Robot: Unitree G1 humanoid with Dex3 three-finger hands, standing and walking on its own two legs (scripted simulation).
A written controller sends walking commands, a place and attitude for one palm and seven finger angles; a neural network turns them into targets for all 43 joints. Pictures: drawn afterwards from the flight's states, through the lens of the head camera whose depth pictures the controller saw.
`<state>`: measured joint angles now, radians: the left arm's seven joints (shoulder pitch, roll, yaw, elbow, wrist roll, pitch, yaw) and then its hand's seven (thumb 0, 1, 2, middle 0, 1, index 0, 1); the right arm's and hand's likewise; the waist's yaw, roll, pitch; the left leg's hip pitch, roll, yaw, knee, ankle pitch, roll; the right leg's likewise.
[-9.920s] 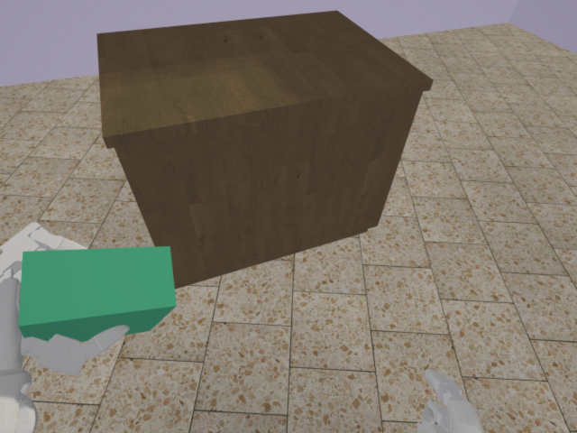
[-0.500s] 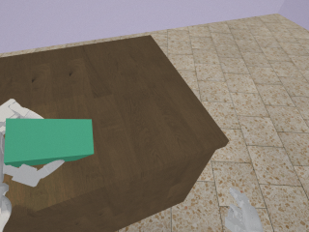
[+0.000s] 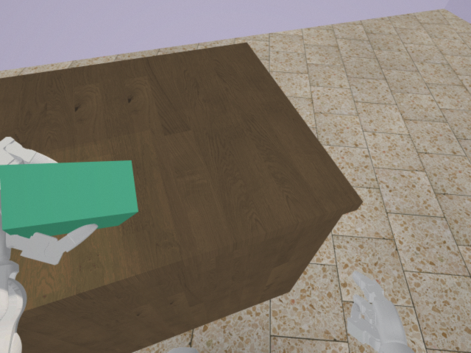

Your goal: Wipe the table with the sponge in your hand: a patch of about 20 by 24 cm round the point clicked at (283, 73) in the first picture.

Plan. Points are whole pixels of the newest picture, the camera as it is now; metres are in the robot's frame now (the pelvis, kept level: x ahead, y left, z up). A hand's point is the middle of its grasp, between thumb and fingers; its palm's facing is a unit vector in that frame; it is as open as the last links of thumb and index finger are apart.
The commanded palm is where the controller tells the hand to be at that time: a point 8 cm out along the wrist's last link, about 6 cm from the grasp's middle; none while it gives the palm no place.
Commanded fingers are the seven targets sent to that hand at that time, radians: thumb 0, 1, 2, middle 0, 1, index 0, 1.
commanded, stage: come to a stop and stand still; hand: left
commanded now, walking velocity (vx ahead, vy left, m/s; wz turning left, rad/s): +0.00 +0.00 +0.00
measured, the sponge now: (90, 200) +0.26 +0.22 +0.16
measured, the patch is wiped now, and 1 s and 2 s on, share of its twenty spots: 0.00 0.00 0.00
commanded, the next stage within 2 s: look again from close up in 1.30 s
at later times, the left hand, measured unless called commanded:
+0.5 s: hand (12, 243) +0.20 +0.28 +0.16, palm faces +0.42 -0.84 -0.34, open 10.1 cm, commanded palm +0.13 +0.32 +0.18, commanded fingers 0.00 0.10 1.30 -1.20 -1.60 -1.20 -1.60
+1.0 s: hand (29, 204) +0.25 +0.29 +0.16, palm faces +0.40 -0.83 -0.39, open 10.1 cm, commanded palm +0.18 +0.32 +0.18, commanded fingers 0.00 0.10 1.30 -1.20 -1.60 -1.20 -1.60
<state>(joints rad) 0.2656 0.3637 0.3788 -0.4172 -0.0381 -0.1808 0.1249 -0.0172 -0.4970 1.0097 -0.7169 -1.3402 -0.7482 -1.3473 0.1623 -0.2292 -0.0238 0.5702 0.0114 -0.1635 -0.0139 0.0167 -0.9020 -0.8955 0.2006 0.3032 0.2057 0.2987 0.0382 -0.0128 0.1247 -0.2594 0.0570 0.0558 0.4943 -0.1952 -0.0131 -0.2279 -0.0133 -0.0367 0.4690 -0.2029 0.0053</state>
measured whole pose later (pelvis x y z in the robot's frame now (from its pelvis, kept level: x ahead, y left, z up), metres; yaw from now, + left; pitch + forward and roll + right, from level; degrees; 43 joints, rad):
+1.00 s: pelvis +0.04 +0.03 +0.00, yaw +3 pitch +0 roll -1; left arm 0.42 0.38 0.37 -0.50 -0.03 -0.21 0.10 -0.02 -0.50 1.01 -0.72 -1.34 -0.75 -1.35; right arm 0.16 -0.18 0.02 0.58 0.02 -0.16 -0.02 0.02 -0.90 -0.90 0.20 0.30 0.21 0.30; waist 0.02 -0.04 0.09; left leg -0.24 -0.01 0.03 0.46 -0.22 0.03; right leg -0.16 -0.01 0.04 0.39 -0.22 0.04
